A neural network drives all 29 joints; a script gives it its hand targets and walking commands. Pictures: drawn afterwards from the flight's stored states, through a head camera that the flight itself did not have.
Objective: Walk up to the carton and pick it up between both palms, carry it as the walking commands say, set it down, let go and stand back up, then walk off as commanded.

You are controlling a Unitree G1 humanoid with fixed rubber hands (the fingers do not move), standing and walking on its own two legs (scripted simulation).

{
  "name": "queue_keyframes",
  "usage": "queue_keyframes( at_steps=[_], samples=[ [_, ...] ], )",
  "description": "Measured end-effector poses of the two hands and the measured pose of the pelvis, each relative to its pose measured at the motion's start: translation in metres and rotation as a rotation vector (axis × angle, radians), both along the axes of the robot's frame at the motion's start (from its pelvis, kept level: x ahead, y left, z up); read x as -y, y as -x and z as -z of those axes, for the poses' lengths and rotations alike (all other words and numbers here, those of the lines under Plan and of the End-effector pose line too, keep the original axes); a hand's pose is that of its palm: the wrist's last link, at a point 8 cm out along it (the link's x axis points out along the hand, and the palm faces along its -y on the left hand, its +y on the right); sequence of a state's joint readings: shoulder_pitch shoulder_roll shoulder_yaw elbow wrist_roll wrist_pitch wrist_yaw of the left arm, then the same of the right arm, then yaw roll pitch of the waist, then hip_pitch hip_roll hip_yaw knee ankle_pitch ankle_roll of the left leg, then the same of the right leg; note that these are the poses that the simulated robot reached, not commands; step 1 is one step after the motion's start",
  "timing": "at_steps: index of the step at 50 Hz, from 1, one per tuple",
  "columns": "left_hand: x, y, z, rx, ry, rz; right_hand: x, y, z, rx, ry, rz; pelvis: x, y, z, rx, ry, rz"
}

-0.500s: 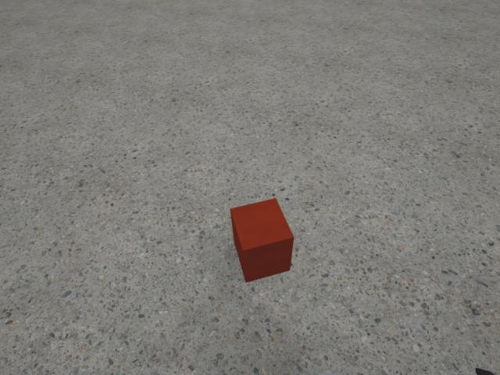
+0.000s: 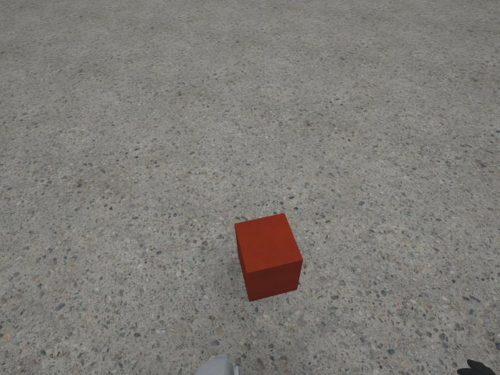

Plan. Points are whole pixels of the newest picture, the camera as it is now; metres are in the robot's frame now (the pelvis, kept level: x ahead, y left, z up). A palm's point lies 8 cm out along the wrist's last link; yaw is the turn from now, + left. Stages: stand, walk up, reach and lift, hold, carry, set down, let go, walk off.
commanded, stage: walk up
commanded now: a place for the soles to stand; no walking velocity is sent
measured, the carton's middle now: (266, 257) +0.65 +0.02 -0.59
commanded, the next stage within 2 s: none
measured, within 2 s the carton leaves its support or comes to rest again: neither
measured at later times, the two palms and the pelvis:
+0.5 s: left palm (84, 351) +0.19 +0.33 -0.09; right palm out of the picture +0.15 -0.31 -0.07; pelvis +0.06 +0.01 +0.02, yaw -4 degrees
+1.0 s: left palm (96, 343) +0.19 +0.30 -0.06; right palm out of the picture +0.13 -0.32 -0.06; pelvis +0.06 +0.00 +0.04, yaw -5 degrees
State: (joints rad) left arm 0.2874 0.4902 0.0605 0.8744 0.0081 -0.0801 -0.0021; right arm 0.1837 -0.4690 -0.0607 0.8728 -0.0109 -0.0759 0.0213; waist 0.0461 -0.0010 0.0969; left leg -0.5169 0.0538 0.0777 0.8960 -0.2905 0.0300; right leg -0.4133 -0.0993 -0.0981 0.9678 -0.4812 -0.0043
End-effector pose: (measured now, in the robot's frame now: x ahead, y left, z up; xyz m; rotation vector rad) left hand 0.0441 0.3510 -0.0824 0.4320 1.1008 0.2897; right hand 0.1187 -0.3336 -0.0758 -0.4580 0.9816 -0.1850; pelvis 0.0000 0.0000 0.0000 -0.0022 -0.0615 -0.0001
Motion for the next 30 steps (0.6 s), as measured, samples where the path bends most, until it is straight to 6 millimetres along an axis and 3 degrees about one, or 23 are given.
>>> queue_keyframes(
  at_steps=[7,12,23,30],
  samples=[
    [0.008,-0.033,0.018,-0.052,0.04,0.02,-0.008,-0.02,0.003,0.016,0.004,0.051,-0.008,-0.02,0.003,-0.008,-0.009,0.028],
    [0.013,-0.058,0.02,-0.039,0.055,0.035,-0.018,-0.026,0.006,-0.033,-0.024,0.087,-0.009,-0.038,-0.001,-0.023,0.004,0.026],
    [0.02,-0.133,0.008,0.03,0.072,0.078,-0.02,-0.034,0.0,-0.045,-0.033,0.149,-0.012,-0.059,-0.013,-0.023,0.013,0.061],
    [0.031,-0.155,-0.003,0.053,0.081,0.109,-0.019,-0.039,-0.006,-0.036,-0.045,0.164,-0.01,-0.059,-0.02,-0.017,0.011,0.072]
  ],
)
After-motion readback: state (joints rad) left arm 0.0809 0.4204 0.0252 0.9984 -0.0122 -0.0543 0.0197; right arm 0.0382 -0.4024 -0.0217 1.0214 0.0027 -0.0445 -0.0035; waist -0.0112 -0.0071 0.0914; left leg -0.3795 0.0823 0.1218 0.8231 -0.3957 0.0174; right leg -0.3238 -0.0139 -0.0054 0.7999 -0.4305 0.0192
